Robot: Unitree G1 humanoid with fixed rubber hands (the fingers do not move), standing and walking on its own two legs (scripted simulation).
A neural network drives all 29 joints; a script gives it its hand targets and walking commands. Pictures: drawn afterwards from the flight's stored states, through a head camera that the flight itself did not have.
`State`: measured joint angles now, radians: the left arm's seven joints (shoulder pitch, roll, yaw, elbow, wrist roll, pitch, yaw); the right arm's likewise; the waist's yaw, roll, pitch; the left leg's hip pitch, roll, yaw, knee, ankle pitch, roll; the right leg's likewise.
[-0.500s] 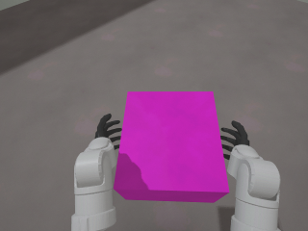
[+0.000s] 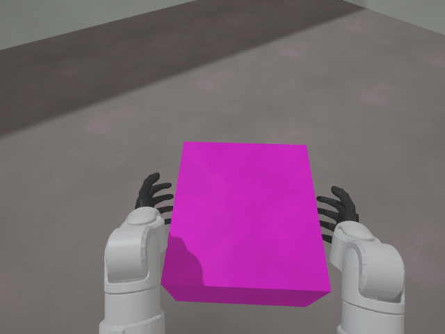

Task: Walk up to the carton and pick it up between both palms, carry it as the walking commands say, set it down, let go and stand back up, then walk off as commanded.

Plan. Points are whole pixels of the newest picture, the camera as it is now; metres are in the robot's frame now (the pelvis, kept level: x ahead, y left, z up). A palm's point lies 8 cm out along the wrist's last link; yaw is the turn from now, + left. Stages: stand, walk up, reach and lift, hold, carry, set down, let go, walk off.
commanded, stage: carry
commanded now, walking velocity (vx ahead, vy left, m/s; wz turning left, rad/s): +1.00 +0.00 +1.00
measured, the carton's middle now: (242, 221) +0.33 -0.01 +0.02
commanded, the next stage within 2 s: none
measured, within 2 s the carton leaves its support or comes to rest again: neither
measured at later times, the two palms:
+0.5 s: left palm (106, 137) +0.49 +0.29 +0.08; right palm (235, 99) +0.63 +0.01 +0.07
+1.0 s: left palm (31, 87) +0.70 +0.57 +0.07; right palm (126, 46) +0.95 +0.37 +0.07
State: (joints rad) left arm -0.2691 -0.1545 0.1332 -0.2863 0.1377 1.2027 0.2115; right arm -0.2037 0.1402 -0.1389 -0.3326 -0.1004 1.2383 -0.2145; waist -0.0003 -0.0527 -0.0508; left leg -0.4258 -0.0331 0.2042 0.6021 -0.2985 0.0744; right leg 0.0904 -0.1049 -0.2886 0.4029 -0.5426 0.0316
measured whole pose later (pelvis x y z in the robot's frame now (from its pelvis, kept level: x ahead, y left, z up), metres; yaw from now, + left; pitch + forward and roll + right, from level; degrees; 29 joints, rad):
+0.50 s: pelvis +0.31 +0.01 +0.02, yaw +30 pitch +5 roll +1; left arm -0.29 -0.16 0.17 -0.20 0.12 1.16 0.22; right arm -0.27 0.16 -0.20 -0.24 -0.09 1.23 -0.24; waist 0.00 -0.01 0.01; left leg -0.46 0.00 0.13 0.86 -0.40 0.06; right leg -0.13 -0.20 -0.33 0.45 -0.35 0.10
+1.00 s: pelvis +0.65 +0.24 +0.01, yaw +58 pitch +3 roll -1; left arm -0.31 -0.17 0.14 -0.20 0.16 1.13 0.17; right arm -0.24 0.15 -0.20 -0.33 -0.03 1.23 -0.29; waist -0.06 0.03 0.06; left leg -0.40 -0.03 0.05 1.22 -0.43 0.06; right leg -0.27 -0.16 -0.28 0.60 -0.35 0.04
